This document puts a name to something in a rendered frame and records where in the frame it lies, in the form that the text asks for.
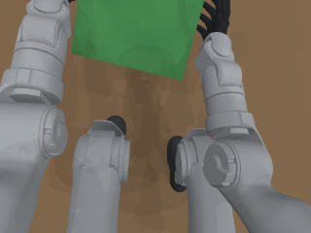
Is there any robot left forearm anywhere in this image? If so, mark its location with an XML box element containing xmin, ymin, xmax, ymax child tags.
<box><xmin>0</xmin><ymin>0</ymin><xmax>72</xmax><ymax>105</ymax></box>

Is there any carton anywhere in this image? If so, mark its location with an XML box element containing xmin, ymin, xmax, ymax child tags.
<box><xmin>71</xmin><ymin>0</ymin><xmax>205</xmax><ymax>81</ymax></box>

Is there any left robot upper arm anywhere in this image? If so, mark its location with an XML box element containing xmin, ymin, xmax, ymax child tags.
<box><xmin>0</xmin><ymin>101</ymin><xmax>68</xmax><ymax>233</ymax></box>

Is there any robot right hand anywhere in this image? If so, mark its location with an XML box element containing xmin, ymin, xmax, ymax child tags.
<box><xmin>196</xmin><ymin>0</ymin><xmax>230</xmax><ymax>42</ymax></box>

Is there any right robot thigh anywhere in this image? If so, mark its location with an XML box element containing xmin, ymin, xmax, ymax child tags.
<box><xmin>176</xmin><ymin>136</ymin><xmax>236</xmax><ymax>233</ymax></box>

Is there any robot left shin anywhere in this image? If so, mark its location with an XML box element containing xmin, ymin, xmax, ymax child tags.
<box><xmin>72</xmin><ymin>119</ymin><xmax>122</xmax><ymax>175</ymax></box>

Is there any right robot upper arm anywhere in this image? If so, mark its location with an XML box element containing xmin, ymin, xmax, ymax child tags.
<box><xmin>202</xmin><ymin>139</ymin><xmax>311</xmax><ymax>233</ymax></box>

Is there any robot right forearm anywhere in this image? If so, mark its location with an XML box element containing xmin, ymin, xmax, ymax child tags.
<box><xmin>194</xmin><ymin>32</ymin><xmax>267</xmax><ymax>150</ymax></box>

